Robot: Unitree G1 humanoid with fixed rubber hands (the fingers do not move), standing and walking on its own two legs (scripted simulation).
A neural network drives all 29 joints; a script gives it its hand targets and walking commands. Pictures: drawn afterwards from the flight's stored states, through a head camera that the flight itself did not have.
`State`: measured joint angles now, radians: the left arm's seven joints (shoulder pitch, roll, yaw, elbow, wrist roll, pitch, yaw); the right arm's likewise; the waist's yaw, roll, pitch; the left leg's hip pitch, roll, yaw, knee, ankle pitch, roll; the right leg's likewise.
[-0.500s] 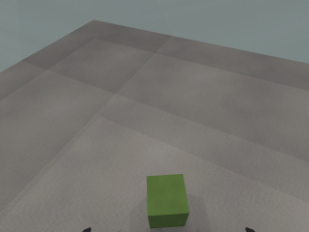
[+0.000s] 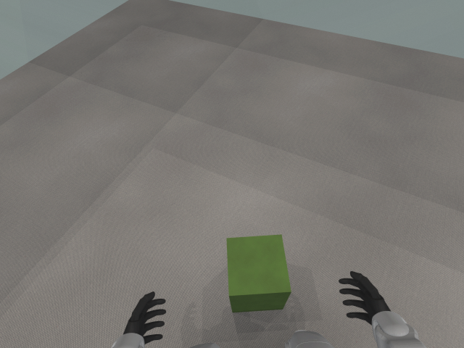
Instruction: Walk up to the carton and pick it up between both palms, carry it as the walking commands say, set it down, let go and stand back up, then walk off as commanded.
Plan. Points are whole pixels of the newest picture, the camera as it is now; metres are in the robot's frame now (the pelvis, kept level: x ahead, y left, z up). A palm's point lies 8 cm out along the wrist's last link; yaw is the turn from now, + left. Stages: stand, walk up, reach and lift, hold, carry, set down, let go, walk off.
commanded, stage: reach and lift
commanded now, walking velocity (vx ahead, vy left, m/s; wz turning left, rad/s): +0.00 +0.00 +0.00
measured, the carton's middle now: (255, 275) +0.41 -0.04 -0.61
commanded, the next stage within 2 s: none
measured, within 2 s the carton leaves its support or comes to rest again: neither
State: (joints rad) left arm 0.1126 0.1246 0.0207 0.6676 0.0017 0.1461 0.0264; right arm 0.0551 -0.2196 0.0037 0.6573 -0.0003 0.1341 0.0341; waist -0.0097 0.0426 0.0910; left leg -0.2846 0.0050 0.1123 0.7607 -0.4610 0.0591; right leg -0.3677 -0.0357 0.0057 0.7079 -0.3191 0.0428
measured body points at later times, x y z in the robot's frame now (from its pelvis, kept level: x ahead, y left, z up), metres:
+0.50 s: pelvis -0.08 -0.02 -0.07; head +0.15 -0.02 +0.32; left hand +0.31 +0.16 -0.18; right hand +0.33 -0.21 -0.17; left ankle -0.03 +0.06 -0.71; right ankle +0.03 -0.16 -0.71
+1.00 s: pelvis -0.08 -0.04 -0.09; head +0.26 -0.05 +0.19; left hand +0.40 +0.16 -0.24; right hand +0.42 -0.21 -0.26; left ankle -0.03 +0.06 -0.71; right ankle +0.03 -0.16 -0.71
